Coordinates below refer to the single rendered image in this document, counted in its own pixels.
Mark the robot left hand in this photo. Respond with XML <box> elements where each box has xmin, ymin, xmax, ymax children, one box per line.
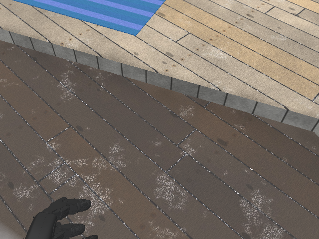
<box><xmin>23</xmin><ymin>197</ymin><xmax>99</xmax><ymax>239</ymax></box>

